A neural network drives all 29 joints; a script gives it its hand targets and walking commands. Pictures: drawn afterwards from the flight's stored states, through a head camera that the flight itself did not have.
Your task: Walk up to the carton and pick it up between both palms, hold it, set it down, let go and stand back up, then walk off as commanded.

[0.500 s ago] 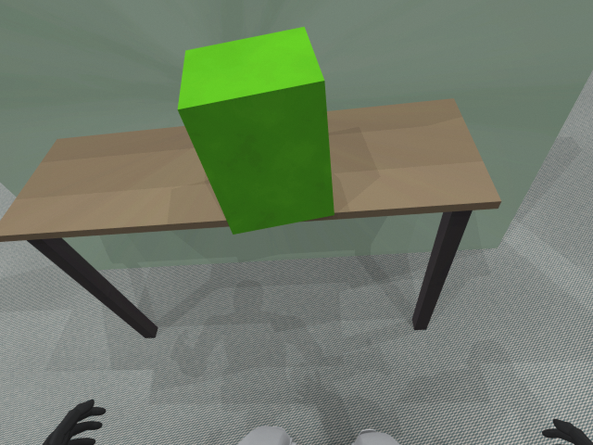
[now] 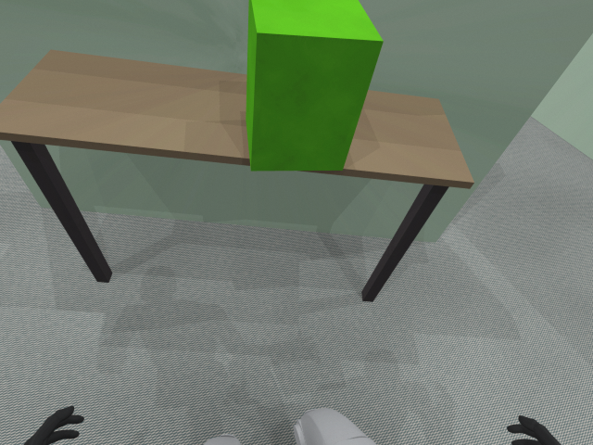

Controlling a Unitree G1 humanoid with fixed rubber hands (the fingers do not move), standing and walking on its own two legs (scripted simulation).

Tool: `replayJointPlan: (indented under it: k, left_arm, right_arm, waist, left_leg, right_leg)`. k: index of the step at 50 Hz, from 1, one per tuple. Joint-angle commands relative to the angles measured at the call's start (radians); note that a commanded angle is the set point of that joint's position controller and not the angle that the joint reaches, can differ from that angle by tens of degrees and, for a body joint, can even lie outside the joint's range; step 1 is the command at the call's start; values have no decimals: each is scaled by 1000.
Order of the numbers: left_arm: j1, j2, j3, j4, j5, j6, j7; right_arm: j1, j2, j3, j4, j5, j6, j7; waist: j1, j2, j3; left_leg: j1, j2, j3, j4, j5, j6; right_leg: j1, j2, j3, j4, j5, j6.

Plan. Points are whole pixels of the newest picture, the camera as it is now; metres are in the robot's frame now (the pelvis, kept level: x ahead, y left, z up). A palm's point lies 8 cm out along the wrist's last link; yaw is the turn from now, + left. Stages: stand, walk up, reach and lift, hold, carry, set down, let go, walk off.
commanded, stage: walk off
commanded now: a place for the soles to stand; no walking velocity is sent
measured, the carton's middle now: (300, 88) +0.75 -0.02 +0.07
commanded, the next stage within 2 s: stand in 1.08 s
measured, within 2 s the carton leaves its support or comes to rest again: neither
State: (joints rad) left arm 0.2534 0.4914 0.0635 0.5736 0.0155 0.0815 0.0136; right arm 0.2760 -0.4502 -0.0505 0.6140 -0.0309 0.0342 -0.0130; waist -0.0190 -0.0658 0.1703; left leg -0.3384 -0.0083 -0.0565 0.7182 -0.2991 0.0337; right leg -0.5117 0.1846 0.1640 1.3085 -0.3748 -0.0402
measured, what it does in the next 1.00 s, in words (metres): steps on the spot: right foot, then left foot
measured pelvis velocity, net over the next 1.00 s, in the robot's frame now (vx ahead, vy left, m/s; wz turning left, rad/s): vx -0.08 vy -0.03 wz -0.03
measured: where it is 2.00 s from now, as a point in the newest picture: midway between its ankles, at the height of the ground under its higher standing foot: outside the picture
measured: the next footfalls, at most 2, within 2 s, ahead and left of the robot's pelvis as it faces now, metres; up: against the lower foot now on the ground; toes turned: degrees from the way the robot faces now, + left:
right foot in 0.30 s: +0.00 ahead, -0.16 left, +0.00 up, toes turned +5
left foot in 0.66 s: -0.05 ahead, +0.11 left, +0.00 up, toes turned -7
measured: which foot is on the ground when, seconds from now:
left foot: down 0.00-0.32, up 0.34-0.64, down 0.66-1.00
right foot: up 0.00-0.28, down 0.30-1.00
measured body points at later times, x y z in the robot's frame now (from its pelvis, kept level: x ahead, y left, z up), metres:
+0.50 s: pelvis -0.08 -0.05 +0.00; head -0.05 -0.09 +0.45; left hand +0.06 +0.28 -0.05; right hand +0.02 -0.38 -0.11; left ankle -0.05 +0.12 -0.67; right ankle -0.05 -0.17 -0.72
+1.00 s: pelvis -0.08 -0.03 +0.00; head -0.06 -0.03 +0.45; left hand +0.07 +0.28 -0.07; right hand +0.04 -0.36 -0.07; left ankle -0.09 +0.11 -0.72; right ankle -0.04 -0.17 -0.72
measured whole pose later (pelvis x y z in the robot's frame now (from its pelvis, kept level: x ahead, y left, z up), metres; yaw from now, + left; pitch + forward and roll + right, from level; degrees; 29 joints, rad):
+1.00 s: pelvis -0.08 -0.03 +0.00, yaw -2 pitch -3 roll +1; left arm 0.25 0.42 0.06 0.61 0.02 -0.01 -0.01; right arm 0.27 -0.46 -0.03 0.62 -0.01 -0.03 -0.01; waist -0.02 -0.02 0.09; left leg -0.21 -0.02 -0.08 0.64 -0.38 -0.02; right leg -0.32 0.02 0.13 0.68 -0.31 0.00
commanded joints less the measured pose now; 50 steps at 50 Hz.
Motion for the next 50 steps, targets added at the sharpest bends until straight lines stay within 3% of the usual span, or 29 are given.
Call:
replayJointPlan:
  k: [1, 5, 8, 9, 12, 13, 14, 15, 16, 17, 18, 20, 21, 22, 24, 27, 31, 32, 33, 34, 35, 36, 37, 39, 40, 42, 45, 47, 50]
  left_arm:
    - [92, 125, 60, 39, -5, -17, 7]
    - [103, 122, 54, 54, -6, -34, 4]
    - [102, 121, 49, 59, -4, -44, 1]
    - [106, 121, 49, 70, -1, -49, 0]
    - [133, 119, 53, 77, 1, -58, -10]
    - [164, 120, 55, 102, 1, -60, -11]
    - [183, 120, 59, 109, 6, -67, -11]
    - [177, 111, 61, 104, 11, -71, -13]
    - [173, 139, 68, 98, 16, -69, -16]
    - [114, 221, 82, 57, 30, -73, -12]
    - [19, 236, 80, 20, 31, -74, -9]
    - [-75, 179, 61, 12, 19, -90, 7]
    - [-102, 157, 56, -1, 18, -90, 2]
    - [-125, 131, 49, 0, 20, -92, -1]
    - [-98, 112, 52, -1, 25, -96, -8]
    - [-72, 140, 56, -1, 28, -93, -11]
    - [-63, 143, 46, 36, 14, -87, -18]
    - [-42, 131, 40, 45, 9, -87, -17]
    - [-44, 99, 31, 45, 3, -86, -12]
    - [-47, 70, 28, 33, -7, -86, -11]
    - [-26, 44, 24, 44, -16, -85, -8]
    - [-1, 89, 36, 61, -9, -90, -2]
    - [-4, 95, 35, 59, -8, -101, -7]
    - [-13, 89, 34, 54, -6, -117, -13]
    - [7, 111, 40, 57, -3, -122, -10]
    - [-23, 141, 39, 52, 3, -127, -12]
    - [-75, 114, 30, 50, 2, -117, -20]
    - [-62, 97, 26, 55, 0, -117, -22]
    - [-45, 105, 28, 70, -3, -122, -19]
  right_arm:
    - [2, -170, -73, -44, 8, -31, -23]
    - [11, -178, -84, -42, 9, -37, -15]
    - [-19, -179, -87, -54, 0, -30, -2]
    - [-24, -186, -87, -59, -1, -24, 3]
    - [-59, -219, -92, -62, -2, -7, 7]
    - [-70, -219, -89, -56, 0, -4, 9]
    - [-66, -214, -87, -53, 4, 1, 7]
    - [-53, -189, -81, -46, 2, 2, 5]
    - [-52, -163, -77, -49, 8, 4, -2]
    - [-101, -144, -75, -49, 15, 4, -8]
    - [-84, -187, -89, -34, 11, 4, -19]
    - [-9, -174, -81, 1, 35, 2, -9]
    - [44, -172, -78, 20, 35, -1, -6]
    - [80, -165, -75, 34, 31, -7, 0]
    - [87, -148, -64, 47, 31, -14, -1]
    - [40, -154, -55, 44, 25, -29, -1]
    - [70, -144, -52, 68, 21, -56, 0]
    - [65, -145, -56, 65, 11, -63, 0]
    - [86, -163, -61, 65, 8, -73, 1]
    - [98, -198, -63, 55, -4, -88, -4]
    - [49, -231, -60, 37, -4, -100, -7]
    - [-12, -239, -57, 37, 9, -96, 2]
    - [-59, -229, -45, 31, 9, -97, 5]
    - [-55, -181, -32, 38, 15, -90, 8]
    - [-65, -166, -32, 30, 19, -84, 8]
    - [-41, -153, -24, 40, 28, -78, 7]
    - [-35, -169, -29, 54, 19, -85, 8]
    - [-50, -187, -32, 50, 20, -91, 9]
    - [-72, -179, -22, 50, 21, -92, 7]
  waist:
    - [-2, 228, -126]
    - [-17, 259, -150]
    - [-16, 310, -126]
    - [-12, 302, -121]
    - [8, 330, -114]
    - [21, 317, -124]
    - [36, 244, -150]
    - [42, 198, -145]
    - [53, 51, -114]
    - [88, -210, -40]
    - [62, -141, 24]
    - [12, -46, 6]
    - [-4, -98, -41]
    - [-6, -117, -113]
    - [14, -174, -170]
    - [38, -185, -124]
    - [17, -162, -160]
    - [12, -117, -173]
    - [3, -28, -212]
    - [4, 93, -214]
    - [32, 139, -186]
    - [55, 122, -161]
    - [65, 126, -148]
    - [52, 154, -185]
    - [52, 157, -205]
    - [28, 103, -223]
    - [14, 97, -185]
    - [32, 95, -173]
    - [48, 98, -185]
  left_leg:
    - [218, 203, -331, -316, -27, 76]
    - [226, 205, -329, -330, -130, 83]
    - [140, 212, -313, -344, -235, 133]
    - [96, 208, -312, -348, -272, 129]
    - [-45, 225, -269, -341, -217, 139]
    - [-97, 225, -256, -334, -211, 128]
    - [-139, 210, -231, -286, -213, 104]
    - [-224, 157, -187, -210, -261, 78]
    - [-292, 92, -134, -84, -345, 37]
    - [-326, -107, -15, 226, -300, -33]
    - [-230, -86, -123, 384, -265, -45]
    - [-193, -87, -183, 432, -139, -35]
    - [-162, -93, -166, 407, -115, -40]
    - [-119, -89, -142, 398, -116, -42]
    - [-125, -61, -83, 262, -156, -54]
    - [-107, -20, -25, 99, -206, -43]
    - [116, -22, 34, -181, -86, -22]
    - [187, -19, 11, -262, -71, -11]
    - [263, 18, -85, -280, -41, 8]
    - [282, 142, -284, -327, 49, 42]
    - [245, 312, -485, -370, 182, 105]
    - [122, 317, -444, -310, 133, 172]
    - [73, 248, -348, -263, 203, 147]
    - [46, 110, -134, -180, 296, 49]
    - [23, 68, -97, -129, 253, 16]
    - [8, 41, -97, -119, 45, 5]
    - [64, 69, -162, -235, -22, 35]
    - [44, 103, -190, -253, 39, 50]
    - [17, 108, -170, -226, 123, 49]
  right_leg:
    - [-146, -15, 120, -11, -36, 67]
    - [-75, -43, 74, -152, -87, 59]
    - [18, -72, 4, -301, -156, 47]
    - [63, -87, -23, -370, -171, 39]
    - [227, -134, -123, -562, -170, 16]
    - [299, -130, -137, -616, -132, 9]
    - [373, -134, -124, -695, -93, -2]
    - [415, -147, -40, -727, -95, -8]
    - [369, -213, 126, -850, -246, -50]
    - [170, -460, 529, -1087, -391, -146]
    - [-1, -501, 565, -1082, -302, -188]
    - [22, -360, 344, -991, -132, -112]
    - [73, -314, 267, -972, -116, -97]
    - [138, -315, 226, -941, -94, -132]
    - [277, -316, 205, -901, -56, -138]
    - [287, -348, 218, -910, -93, -143]
    - [216, -315, 152, -836, 14, -123]
    - [183, -299, 123, -777, 47, -107]
    - [129, -271, 93, -688, 56, -78]
    - [69, -203, 17, -543, 72, -33]
    - [13, -136, -71, -515, -100, 18]
    - [122, -196, -76, -542, -144, 19]
    - [202, -188, -80, -636, -76, 14]
    - [333, -193, -50, -746, 209, -11]
    - [356, -235, 27, -763, 288, -42]
    - [319, -306, 168, -803, 171, -94]
    - [220, -253, 82, -784, 59, -58]
    - [247, -207, 15, -751, 96, -34]
    - [291, -213, 17, -750, 172, -35]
